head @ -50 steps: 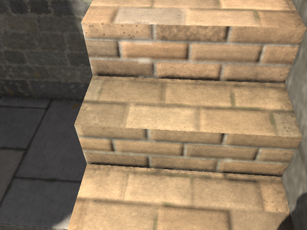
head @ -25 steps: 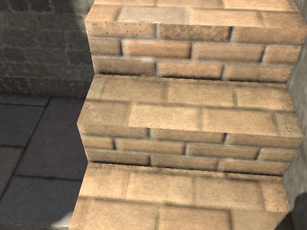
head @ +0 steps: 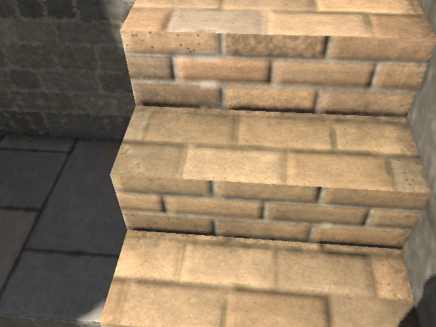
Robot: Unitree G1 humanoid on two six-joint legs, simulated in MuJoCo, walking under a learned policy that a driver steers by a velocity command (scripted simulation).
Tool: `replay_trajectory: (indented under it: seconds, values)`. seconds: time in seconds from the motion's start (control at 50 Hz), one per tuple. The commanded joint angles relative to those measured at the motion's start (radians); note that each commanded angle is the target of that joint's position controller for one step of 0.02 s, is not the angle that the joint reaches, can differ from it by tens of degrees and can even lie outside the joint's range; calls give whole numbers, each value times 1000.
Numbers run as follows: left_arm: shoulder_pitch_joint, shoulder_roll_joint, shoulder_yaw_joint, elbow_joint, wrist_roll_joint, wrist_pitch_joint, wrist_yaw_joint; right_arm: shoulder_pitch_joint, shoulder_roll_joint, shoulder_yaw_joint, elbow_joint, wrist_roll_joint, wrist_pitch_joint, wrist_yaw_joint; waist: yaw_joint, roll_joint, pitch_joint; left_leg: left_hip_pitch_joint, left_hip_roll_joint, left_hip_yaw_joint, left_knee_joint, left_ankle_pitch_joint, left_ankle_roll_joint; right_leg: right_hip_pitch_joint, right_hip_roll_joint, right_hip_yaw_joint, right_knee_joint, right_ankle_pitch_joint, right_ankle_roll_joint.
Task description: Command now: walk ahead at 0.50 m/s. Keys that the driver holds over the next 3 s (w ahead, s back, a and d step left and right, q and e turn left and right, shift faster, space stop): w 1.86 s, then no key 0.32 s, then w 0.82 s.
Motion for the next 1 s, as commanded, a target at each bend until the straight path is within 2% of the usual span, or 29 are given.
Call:
replay_trajectory:
  seconds: [0.02, 0.16, 0.18, 0.24, 0.28, 0.42, 0.44, 0.5, 0.64, 1.0]
  values:
    - [14, 105, 22, -35, -3, -4, 0, -57, -70, -20, -81, 2, -8, 7, -10, -10, -11, 38, 62, -50, -3, 314, 43, -53, -66, 44, -5, 355, -134]
    - [-1, 100, 22, -48, 0, -4, 4, -65, -69, -21, -84, 10, -3, 3, -7, -27, -6, 16, 53, -35, 14, 227, 32, -69, -61, 48, -2, 315, -141]
    - [3, 90, 19, -46, 5, -1, 8, -51, -63, -20, -76, 9, 2, 2, -9, -12, -8, 13, 53, -42, 11, 239, 29, -69, -64, 48, -1, 328, -141]
    - [16, 91, 19, -45, 5, 0, 11, -45, -65, -21, -71, 10, 5, 0, -4, -17, -6, 15, 54, -44, 12, 256, 29, -70, -61, 46, 1, 331, -141]
    - [5, 96, 23, -50, -2, -4, 8, -53, -71, -23, -78, 12, -2, 0, -5, -33, -2, 11, 52, -35, 20, 226, 35, -74, -58, 46, 3, 308, -144]
    - [6, 89, 24, -52, -5, -5, 8, -35, -70, -24, -75, 11, -4, -1, -8, -15, -3, 15, 52, -41, 22, 254, 41, -81, -54, 42, 11, 307, -145]
    - [-8, 84, 23, -60, -2, -12, 8, -36, -79, -24, -69, 11, -11, -10, -2, -27, -15, 27, 57, -56, 14, 255, 45, -87, -50, 38, 7, 274, -140]
    - [-8, 84, 21, -53, -3, -18, 7, -37, -84, -25, -66, 11, -15, -14, -2, -12, -8, 36, 60, -58, 14, 267, 48, -97, -51, 40, 2, 266, -138]
    - [-2, 92, 20, -38, -5, -17, 7, -36, -90, -25, -57, 5, -21, -9, -4, 6, -23, 60, 70, -66, -2, 366, 50, -76, -56, 37, -7, 312, -129]
    - [-3, 97, 18, -28, 2, -20, 0, -64, -90, -19, -52, 8, -16, -8, -1, -16, -19, 49, 69, -55, -9, 299, 39, -81, -57, 48, -14, 308, -122]
Next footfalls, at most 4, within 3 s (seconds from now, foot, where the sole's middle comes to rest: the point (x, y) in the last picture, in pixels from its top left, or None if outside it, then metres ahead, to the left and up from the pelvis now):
none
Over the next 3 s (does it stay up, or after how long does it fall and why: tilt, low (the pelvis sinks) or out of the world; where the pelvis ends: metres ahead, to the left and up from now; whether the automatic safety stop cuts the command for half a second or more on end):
stays up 0.01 0.01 0.00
